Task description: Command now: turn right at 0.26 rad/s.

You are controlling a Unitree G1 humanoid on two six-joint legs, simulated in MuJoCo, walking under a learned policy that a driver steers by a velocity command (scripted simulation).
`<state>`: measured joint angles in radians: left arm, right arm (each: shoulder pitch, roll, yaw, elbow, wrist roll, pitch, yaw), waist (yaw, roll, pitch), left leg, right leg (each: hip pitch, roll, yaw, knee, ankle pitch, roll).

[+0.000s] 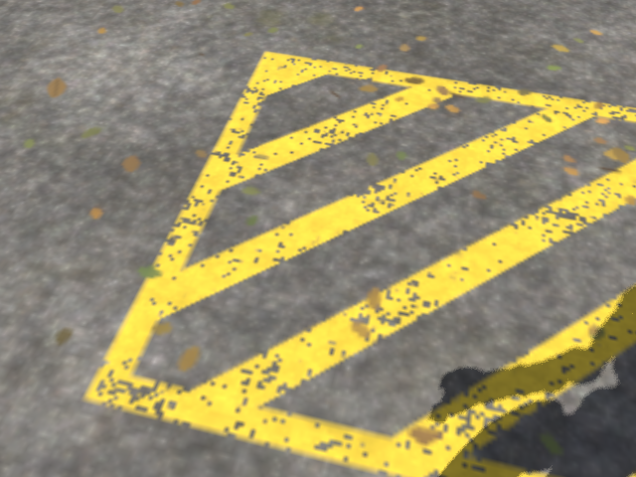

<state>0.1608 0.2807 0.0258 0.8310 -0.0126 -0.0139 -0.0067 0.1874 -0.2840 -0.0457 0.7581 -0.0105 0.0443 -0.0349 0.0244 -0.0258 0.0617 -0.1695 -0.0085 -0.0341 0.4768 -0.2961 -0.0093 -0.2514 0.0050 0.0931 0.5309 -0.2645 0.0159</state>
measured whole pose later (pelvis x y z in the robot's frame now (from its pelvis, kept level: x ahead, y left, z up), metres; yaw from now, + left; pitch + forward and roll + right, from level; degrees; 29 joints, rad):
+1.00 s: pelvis +0.37 -0.13 +0.01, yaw -27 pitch +1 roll +3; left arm 0.16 0.30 0.04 0.68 0.00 -0.06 0.00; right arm 0.35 -0.28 -0.06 0.82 0.01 -0.10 0.02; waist -0.07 -0.04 0.04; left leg -0.13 -0.07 0.02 0.28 -0.17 0.05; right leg -0.59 -0.09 0.06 0.90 -0.26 0.00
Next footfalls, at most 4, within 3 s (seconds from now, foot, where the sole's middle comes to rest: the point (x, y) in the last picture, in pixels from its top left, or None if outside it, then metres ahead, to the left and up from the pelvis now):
0.26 right None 0.04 -0.13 -0.77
0.72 left None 0.44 -0.05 -0.77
1.18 right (520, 446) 0.55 -0.39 -0.77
1.70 left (422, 309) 0.88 -0.21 -0.77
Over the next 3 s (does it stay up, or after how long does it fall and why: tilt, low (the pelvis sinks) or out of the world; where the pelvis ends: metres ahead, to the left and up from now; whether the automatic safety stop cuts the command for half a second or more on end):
stays up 1.38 -0.24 0.01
